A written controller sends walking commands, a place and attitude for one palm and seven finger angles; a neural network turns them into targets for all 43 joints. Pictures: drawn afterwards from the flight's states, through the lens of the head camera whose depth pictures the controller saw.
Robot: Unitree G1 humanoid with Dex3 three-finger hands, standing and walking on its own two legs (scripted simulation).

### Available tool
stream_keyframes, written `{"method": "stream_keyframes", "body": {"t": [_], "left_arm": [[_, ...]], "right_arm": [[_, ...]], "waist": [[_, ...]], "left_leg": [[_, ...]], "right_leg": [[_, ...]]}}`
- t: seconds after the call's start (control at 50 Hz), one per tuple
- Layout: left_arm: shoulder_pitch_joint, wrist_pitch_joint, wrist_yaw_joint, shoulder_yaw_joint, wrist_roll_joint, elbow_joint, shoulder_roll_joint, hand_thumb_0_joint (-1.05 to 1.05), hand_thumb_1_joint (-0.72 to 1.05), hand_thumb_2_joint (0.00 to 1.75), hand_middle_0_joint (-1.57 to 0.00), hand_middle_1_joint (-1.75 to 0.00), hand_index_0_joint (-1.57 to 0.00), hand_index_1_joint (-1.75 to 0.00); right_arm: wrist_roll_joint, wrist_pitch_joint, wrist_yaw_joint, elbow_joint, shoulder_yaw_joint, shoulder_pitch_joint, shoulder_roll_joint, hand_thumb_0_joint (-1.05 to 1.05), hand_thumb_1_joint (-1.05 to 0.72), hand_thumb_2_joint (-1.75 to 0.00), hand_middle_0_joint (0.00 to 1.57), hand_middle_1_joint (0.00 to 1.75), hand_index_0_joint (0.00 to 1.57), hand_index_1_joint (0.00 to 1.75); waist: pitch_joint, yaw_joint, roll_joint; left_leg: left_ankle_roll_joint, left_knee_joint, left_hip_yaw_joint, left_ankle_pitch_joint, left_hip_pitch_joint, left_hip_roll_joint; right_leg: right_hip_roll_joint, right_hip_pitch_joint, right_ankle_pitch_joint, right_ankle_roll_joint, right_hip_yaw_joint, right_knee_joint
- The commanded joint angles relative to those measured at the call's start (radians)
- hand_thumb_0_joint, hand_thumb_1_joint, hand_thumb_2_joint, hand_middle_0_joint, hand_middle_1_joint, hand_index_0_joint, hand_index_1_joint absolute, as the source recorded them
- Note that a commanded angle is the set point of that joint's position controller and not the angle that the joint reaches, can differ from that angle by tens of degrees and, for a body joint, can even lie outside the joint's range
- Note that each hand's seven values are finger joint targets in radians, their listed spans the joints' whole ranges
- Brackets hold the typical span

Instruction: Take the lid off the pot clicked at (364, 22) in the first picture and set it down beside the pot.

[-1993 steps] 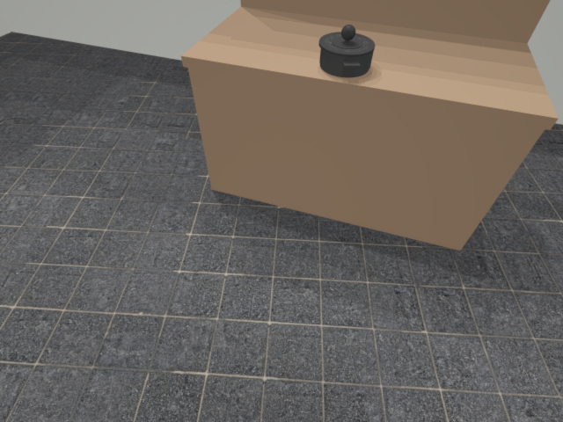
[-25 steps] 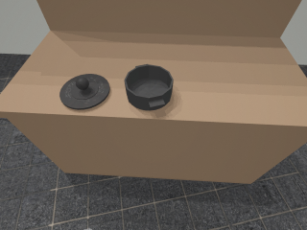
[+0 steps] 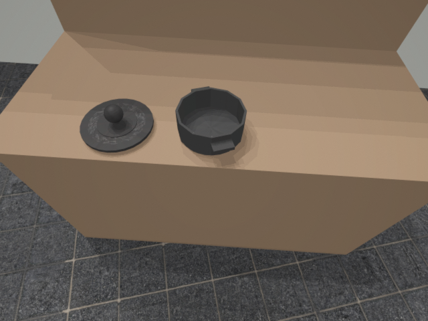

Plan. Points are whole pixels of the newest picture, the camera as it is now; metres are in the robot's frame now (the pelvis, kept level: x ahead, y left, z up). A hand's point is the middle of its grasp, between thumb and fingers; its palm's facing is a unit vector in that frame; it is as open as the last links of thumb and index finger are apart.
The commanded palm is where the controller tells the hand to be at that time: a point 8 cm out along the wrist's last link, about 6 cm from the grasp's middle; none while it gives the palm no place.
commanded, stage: let the arm hang, fingers relaxed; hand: left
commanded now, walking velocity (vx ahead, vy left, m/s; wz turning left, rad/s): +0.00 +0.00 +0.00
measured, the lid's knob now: (113, 113) +0.57 +0.28 -0.01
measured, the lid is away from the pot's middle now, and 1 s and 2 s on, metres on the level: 0.25 0.25 0.25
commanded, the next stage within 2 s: look to check the result in 0.92 s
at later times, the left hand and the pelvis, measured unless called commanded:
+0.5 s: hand out of the picture +0.06 +0.19 -0.17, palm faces +0.03 -0.98 -0.19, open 7.3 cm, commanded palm none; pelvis +0.02 +0.01 +0.01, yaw -2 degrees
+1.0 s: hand out of the picture +0.01 +0.17 -0.17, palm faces +0.03 -0.99 -0.16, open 7.3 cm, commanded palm none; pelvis +0.01 +0.01 +0.01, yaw -2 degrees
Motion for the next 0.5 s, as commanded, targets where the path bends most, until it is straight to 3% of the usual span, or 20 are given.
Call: {"method": "stream_keyframes", "body": {"t": [0.0,0.02,0.04,0.06,0.1,0.12,0.16,0.2,0.22,0.42,0.48], "left_arm": [[0.005,-0.022,0.005,0.026,-0.014,-0.045,0.097,0.00,0.90,0.90,-0.20,-0.30,-0.20,-0.30],[0.040,-0.016,-0.002,0.020,-0.021,-0.046,0.070,0.00,0.90,0.90,-0.20,-0.30,-0.20,-0.30],[0.062,-0.014,-0.005,0.013,-0.025,-0.042,0.040,0.00,0.90,0.90,-0.20,-0.30,-0.20,-0.30],[0.060,-0.014,-0.006,0.007,-0.021,-0.036,0.032,0.00,0.90,0.90,-0.20,-0.30,-0.20,-0.30],[0.051,-0.011,-0.010,0.006,-0.012,-0.008,0.032,0.00,0.90,0.90,-0.20,-0.30,-0.20,-0.30],[0.067,-0.014,-0.009,0.007,-0.013,-0.001,0.032,0.00,0.90,0.90,-0.20,-0.30,-0.20,-0.30],[0.092,-0.023,-0.006,0.004,-0.018,0.021,0.046,0.00,0.90,0.90,-0.20,-0.30,-0.20,-0.30],[0.097,-0.028,-0.001,0.005,-0.019,0.027,0.052,0.00,0.90,0.90,-0.20,-0.30,-0.20,-0.30],[0.088,-0.028,0.000,0.004,-0.019,0.027,0.055,0.00,0.90,0.90,-0.20,-0.30,-0.20,-0.30],[0.104,-0.025,0.003,0.003,-0.015,0.050,0.055,0.00,0.90,0.90,-0.20,-0.30,-0.20,-0.30],[0.108,-0.023,0.002,0.002,-0.016,0.056,0.048,0.00,0.90,0.90,-0.20,-0.30,-0.20,-0.30]], "right_arm": [[-0.006,-0.043,0.002,0.008,-0.005,0.180,-0.044,0.00,-0.90,-0.90,0.20,0.30,0.20,0.30],[-0.014,-0.056,-0.002,0.007,-0.008,0.159,-0.074,0.00,-0.90,-0.90,0.20,0.30,0.20,0.30],[-0.022,-0.062,-0.010,-0.006,-0.013,0.136,-0.116,0.00,-0.90,-0.90,0.20,0.30,0.20,0.30],[-0.026,-0.062,-0.013,-0.019,-0.013,0.108,-0.128,0.00,-0.90,-0.90,0.20,0.30,0.20,0.30],[-0.018,-0.070,-0.017,-0.006,-0.003,0.081,-0.102,0.00,-0.90,-0.90,0.20,0.30,0.20,0.30],[-0.015,-0.071,-0.020,-0.003,0.002,0.090,-0.080,0.00,-0.90,-0.90,0.20,0.30,0.20,0.30],[-0.009,-0.074,-0.024,0.008,0.003,0.117,-0.069,0.00,-0.90,-0.90,0.20,0.30,0.20,0.30],[-0.005,-0.073,-0.025,0.018,-0.001,0.145,-0.069,0.00,-0.90,-0.90,0.20,0.30,0.20,0.30],[-0.004,-0.072,-0.026,0.021,-0.002,0.148,-0.068,0.00,-0.90,-0.90,0.20,0.30,0.20,0.30],[-0.008,-0.064,-0.021,0.047,0.002,0.136,-0.059,0.00,-0.90,-0.90,0.20,0.30,0.20,0.30],[-0.009,-0.064,-0.020,0.055,0.005,0.129,-0.064,0.00,-0.90,-0.90,0.20,0.30,0.20,0.30]], "waist": [[-0.106,-0.035,-0.087],[-0.118,-0.007,0.083],[-0.122,0.009,0.165],[-0.103,0.016,0.124],[-0.042,0.029,0.159],[-0.041,0.032,0.143],[-0.103,0.022,0.100],[-0.160,0.012,0.056],[-0.154,0.009,0.041],[-0.063,0.012,-0.027],[-0.051,0.012,0.000]], "left_leg": [[0.016,-0.340,-0.047,0.336,0.117,0.048],[0.056,-0.387,-0.170,0.427,0.137,0.130],[0.106,-0.433,-0.258,0.442,0.094,0.218],[0.128,-0.458,-0.270,0.423,0.037,0.239],[0.092,-0.425,-0.184,0.562,0.022,0.168],[0.075,-0.394,-0.142,0.664,0.040,0.144],[0.045,-0.333,-0.082,0.775,0.127,0.113],[0.034,-0.301,-0.060,0.834,0.192,0.104],[0.032,-0.300,-0.056,0.845,0.198,0.106],[0.033,-0.334,-0.048,0.609,0.135,0.086],[0.035,-0.345,-0.046,0.576,0.140,0.084]], "right_leg": [[-0.146,-0.002,0.309,-0.086,0.149,-0.085],[-0.066,-0.050,0.182,-0.041,0.092,-0.016],[-0.032,-0.030,0.081,-0.009,0.027,0.013],[-0.020,0.020,0.023,-0.007,0.019,0.004],[-0.032,0.049,0.126,-0.010,0.020,-0.034],[-0.041,0.064,0.197,-0.018,0.029,-0.050],[-0.065,0.085,0.340,-0.028,0.038,-0.065],[-0.078,0.097,0.421,-0.032,0.037,-0.065],[-0.077,0.093,0.436,-0.031,0.031,-0.063],[-0.085,0.091,0.387,-0.039,0.058,-0.102],[-0.083,0.075,0.354,-0.035,0.061,-0.105]]}}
